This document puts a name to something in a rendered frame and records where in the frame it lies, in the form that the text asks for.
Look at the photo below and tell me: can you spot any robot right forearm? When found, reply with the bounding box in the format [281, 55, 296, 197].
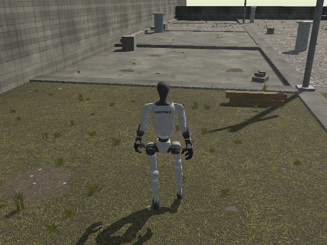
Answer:
[182, 124, 193, 149]

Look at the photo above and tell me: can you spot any robot left thigh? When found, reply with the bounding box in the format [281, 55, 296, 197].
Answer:
[146, 142, 158, 180]

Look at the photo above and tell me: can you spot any robot right hand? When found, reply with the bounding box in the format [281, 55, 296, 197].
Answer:
[181, 147, 194, 160]

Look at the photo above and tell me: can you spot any right robot upper arm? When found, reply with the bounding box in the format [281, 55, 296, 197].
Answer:
[174, 103, 187, 132]

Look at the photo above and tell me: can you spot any robot left hand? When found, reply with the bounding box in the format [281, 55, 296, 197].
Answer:
[134, 142, 146, 153]

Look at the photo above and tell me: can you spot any robot left forearm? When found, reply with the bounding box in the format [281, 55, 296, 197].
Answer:
[135, 123, 144, 144]

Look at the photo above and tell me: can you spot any left robot upper arm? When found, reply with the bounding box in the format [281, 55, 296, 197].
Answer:
[139, 103, 153, 131]

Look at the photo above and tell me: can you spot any robot right foot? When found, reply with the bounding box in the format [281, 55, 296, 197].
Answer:
[177, 191, 184, 200]

